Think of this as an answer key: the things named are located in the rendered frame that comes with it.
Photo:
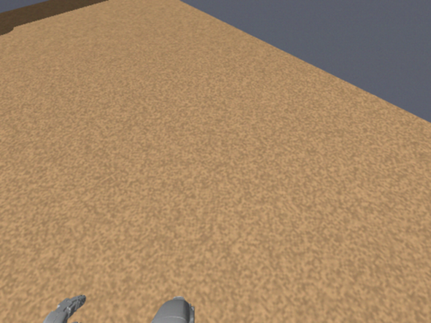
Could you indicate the left robot hand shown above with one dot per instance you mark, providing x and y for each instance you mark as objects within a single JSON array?
[{"x": 65, "y": 310}]

